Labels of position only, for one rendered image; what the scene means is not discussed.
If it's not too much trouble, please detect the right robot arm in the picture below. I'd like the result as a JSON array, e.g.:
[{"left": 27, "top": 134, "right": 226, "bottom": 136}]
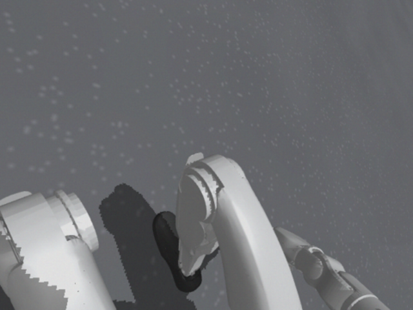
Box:
[{"left": 294, "top": 245, "right": 390, "bottom": 310}]

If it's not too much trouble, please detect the right robot hand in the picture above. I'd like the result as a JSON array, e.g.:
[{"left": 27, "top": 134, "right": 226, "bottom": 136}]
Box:
[{"left": 273, "top": 227, "right": 310, "bottom": 271}]

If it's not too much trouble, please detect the right robot foot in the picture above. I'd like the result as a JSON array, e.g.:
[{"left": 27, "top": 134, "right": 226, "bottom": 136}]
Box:
[{"left": 152, "top": 211, "right": 202, "bottom": 293}]

